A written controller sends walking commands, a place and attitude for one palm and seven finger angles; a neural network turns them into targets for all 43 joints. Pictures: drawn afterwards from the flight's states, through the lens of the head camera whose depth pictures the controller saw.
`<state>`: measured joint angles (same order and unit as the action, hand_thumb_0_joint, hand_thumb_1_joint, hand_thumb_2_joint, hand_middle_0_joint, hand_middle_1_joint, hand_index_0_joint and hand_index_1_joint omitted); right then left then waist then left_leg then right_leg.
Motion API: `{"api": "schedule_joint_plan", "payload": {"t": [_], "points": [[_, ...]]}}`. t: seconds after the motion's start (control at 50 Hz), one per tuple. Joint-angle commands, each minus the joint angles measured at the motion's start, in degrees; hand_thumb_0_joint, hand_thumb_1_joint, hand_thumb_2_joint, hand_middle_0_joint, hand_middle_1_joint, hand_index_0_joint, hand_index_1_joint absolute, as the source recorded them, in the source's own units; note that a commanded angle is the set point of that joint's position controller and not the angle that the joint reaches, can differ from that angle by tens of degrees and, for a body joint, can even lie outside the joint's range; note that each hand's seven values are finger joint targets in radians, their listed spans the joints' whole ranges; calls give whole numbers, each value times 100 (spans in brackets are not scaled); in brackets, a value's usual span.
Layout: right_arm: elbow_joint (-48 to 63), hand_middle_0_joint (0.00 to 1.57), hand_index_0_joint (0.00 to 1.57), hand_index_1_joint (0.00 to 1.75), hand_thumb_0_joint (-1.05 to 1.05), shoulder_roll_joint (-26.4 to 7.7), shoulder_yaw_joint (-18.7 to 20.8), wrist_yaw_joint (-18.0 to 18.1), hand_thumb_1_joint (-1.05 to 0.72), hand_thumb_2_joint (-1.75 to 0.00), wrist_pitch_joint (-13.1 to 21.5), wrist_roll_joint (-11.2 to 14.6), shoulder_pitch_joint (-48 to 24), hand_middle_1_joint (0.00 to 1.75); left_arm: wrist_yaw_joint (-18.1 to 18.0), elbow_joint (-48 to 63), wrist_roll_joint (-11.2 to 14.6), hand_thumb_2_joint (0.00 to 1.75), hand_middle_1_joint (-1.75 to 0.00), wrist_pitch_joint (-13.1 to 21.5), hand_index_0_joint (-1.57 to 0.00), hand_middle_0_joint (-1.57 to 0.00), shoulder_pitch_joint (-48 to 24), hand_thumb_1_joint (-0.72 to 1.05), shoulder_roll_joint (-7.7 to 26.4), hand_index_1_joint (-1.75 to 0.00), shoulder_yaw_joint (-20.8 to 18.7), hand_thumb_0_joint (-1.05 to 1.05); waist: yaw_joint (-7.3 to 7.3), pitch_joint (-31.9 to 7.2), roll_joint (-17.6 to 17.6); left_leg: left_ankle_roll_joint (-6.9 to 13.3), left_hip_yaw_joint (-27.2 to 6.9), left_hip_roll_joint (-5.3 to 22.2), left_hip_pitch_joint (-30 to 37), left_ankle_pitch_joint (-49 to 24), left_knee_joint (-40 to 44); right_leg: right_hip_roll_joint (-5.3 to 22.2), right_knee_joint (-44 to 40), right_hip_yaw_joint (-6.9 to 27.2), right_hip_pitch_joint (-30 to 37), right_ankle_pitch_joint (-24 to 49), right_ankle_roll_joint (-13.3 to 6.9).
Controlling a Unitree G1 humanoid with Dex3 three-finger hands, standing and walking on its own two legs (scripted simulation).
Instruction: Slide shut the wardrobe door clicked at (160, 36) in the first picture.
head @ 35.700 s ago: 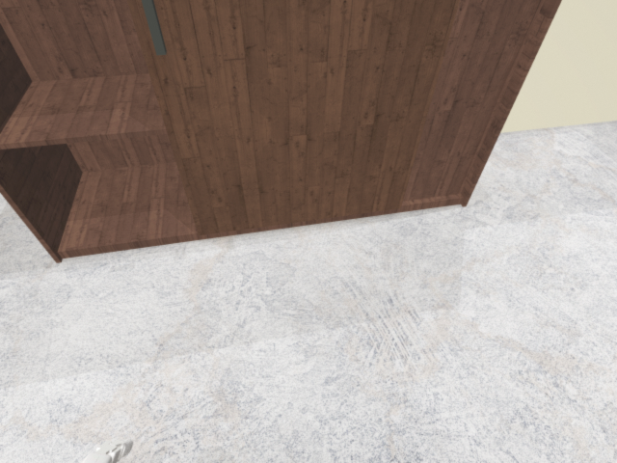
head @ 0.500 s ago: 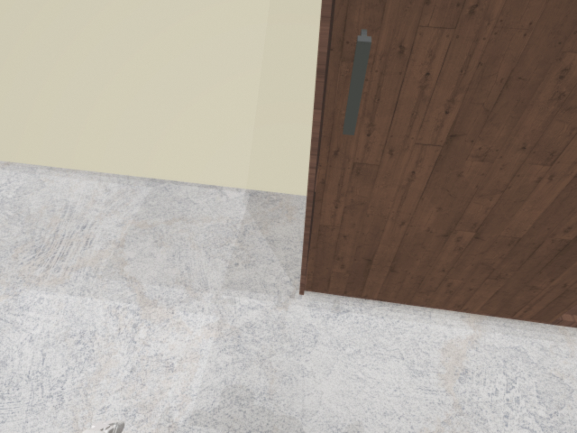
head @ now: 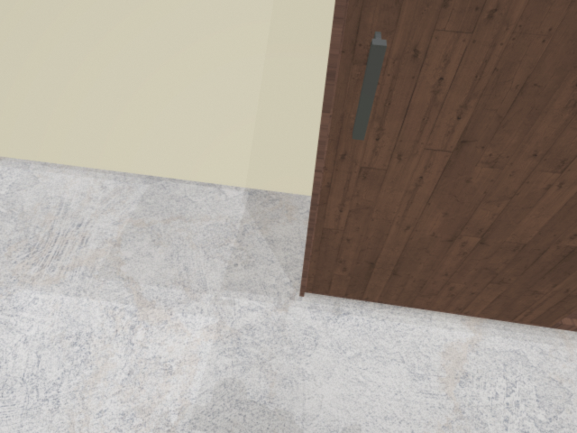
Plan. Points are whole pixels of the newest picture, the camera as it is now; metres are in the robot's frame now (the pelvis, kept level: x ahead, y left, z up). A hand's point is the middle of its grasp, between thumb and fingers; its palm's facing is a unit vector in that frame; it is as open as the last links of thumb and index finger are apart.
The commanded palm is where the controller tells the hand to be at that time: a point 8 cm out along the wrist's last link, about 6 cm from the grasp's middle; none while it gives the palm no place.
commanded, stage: look to check the result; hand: right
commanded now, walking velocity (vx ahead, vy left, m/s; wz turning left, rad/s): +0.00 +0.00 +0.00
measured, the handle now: (367, 88) +0.68 -0.10 +0.13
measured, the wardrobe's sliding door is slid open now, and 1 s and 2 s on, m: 0.00 0.00 0.00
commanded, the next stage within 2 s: stand and wait in 0.02 s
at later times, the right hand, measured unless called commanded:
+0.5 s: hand out of the picture +0.09 -0.23 -0.15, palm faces -0.03 +0.94 -0.34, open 7.4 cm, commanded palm none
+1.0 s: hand out of the picture +0.09 -0.23 -0.16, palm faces -0.05 +0.94 -0.34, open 7.4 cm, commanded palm none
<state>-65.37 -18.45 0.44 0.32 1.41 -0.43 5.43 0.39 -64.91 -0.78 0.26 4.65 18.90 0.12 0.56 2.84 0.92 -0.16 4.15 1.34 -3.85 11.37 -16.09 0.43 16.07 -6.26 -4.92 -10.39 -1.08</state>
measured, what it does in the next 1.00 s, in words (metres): stands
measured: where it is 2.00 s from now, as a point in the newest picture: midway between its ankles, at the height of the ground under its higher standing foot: outside the picture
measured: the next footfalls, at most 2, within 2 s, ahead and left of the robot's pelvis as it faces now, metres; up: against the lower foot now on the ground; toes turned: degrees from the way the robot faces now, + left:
none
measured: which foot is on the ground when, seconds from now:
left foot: down 0.00-1.00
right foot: down 0.00-1.00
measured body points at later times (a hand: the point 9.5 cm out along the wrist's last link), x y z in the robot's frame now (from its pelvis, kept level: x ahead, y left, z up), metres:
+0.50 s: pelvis +0.00 +0.01 +0.00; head +0.02 +0.02 +0.45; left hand +0.07 +0.31 -0.14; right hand +0.09 -0.28 -0.13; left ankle -0.03 +0.12 -0.75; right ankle -0.02 -0.10 -0.75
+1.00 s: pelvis +0.00 +0.01 +0.00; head +0.01 +0.02 +0.45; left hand +0.06 +0.31 -0.14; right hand +0.09 -0.28 -0.13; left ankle -0.03 +0.12 -0.75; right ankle -0.02 -0.10 -0.75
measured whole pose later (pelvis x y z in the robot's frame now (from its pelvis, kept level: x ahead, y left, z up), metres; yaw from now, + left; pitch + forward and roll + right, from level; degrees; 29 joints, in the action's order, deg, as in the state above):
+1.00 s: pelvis +0.00 +0.01 +0.00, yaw +1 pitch -1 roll +0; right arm -65.3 -18.6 0.4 0.3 1.5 -0.4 4.9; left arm 0.3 -65.0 -0.8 -0.1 5.5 19.2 -0.1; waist 1.0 3.2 0.6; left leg 1.1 3.5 -0.3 -2.9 10.2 -14.5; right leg 2.0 15.3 -6.8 -4.0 -9.7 0.2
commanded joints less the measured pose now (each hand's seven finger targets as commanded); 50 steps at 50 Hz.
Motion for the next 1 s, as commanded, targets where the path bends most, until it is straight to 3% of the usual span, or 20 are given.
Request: {"api": "schedule_joint_plan", "payload": {"t": [0.0,0.26,0.52,0.78,0.86,0.98], "points": [[360,20,20,30,0,-1182,205,66,-90,-90,133,-22,-234,30,-105,313,-12,90,-30,121,-20,-20,-172,90,1169,-30,-210,0,18,-621,-200,192,-592,781,16,-1712,114,860,-135,737,335,1499,-7],[411,20,20,30,0,-1210,215,64,-90,-90,146,-18,-275,30,-112,349,-23,90,-30,115,-20,-20,-167,90,1170,-30,-209,0,18,-586,-103,211,-655,780,71,-1909,163,867,-149,681,381,1453,31],[390,20,20,30,0,-1227,204,59,-90,-90,132,-13,-290,30,-114,326,-20,90,-30,84,-20,-20,-119,90,1177,-30,-211,0,31,-434,-90,211,-718,760,-24,-1634,282,877,-210,654,352,1103,48],[363,20,20,30,0,-1226,208,62,-90,-90,141,-20,-263,30,-110,310,-13,90,-30,75,-20,-20,-51,90,1169,-30,-219,0,39,-529,-188,201,-765,736,-7,-1518,331,878,-203,668,377,971,37],[360,20,20,30,0,-1219,199,53,-90,-90,131,-12,-308,30,-114,298,-21,90,-30,82,-20,-20,-93,90,1196,-30,-218,0,38,-448,-55,210,-761,742,-28,-1478,319,888,-240,657,319,969,51],[364,20,20,30,0,-1223,206,56,-90,-90,139,-23,-298,30,-110,310,-12,90,-30,90,-20,-20,-90,90,1190,-30,-220,0,38,-567,-214,202,-743,729,1,-1498,310,899,-226,688,392,1052,29]]}}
